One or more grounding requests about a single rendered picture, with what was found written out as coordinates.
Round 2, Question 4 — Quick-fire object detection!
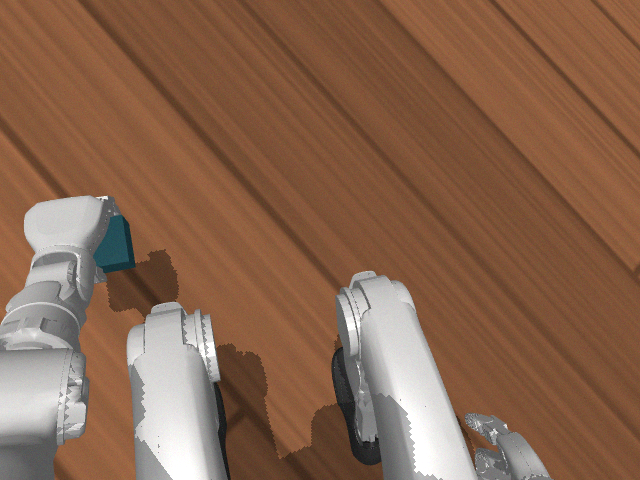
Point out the small box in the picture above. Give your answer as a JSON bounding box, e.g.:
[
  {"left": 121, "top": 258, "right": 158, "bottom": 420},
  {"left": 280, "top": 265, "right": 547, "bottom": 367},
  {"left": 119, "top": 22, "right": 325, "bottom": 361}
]
[{"left": 93, "top": 215, "right": 136, "bottom": 273}]

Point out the left robot foot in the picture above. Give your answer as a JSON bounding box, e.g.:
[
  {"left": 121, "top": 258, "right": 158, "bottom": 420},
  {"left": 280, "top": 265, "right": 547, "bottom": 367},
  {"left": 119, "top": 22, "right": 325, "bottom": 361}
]
[{"left": 213, "top": 382, "right": 231, "bottom": 480}]

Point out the right robot hand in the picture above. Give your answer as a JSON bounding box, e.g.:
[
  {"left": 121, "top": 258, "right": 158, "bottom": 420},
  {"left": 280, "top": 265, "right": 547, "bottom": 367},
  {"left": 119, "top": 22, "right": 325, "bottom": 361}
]
[{"left": 465, "top": 413, "right": 550, "bottom": 480}]

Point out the right robot foot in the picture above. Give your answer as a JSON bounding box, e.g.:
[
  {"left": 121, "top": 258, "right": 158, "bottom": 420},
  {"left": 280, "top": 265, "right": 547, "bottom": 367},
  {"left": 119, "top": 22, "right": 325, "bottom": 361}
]
[{"left": 331, "top": 346, "right": 381, "bottom": 465}]

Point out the left robot hand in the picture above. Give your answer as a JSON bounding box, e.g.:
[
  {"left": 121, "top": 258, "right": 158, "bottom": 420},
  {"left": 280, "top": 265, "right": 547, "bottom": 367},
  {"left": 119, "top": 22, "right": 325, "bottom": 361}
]
[{"left": 24, "top": 195, "right": 121, "bottom": 284}]

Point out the left robot arm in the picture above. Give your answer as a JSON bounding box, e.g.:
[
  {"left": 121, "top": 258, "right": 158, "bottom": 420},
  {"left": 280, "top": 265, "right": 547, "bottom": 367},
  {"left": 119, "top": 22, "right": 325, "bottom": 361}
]
[{"left": 0, "top": 245, "right": 95, "bottom": 480}]

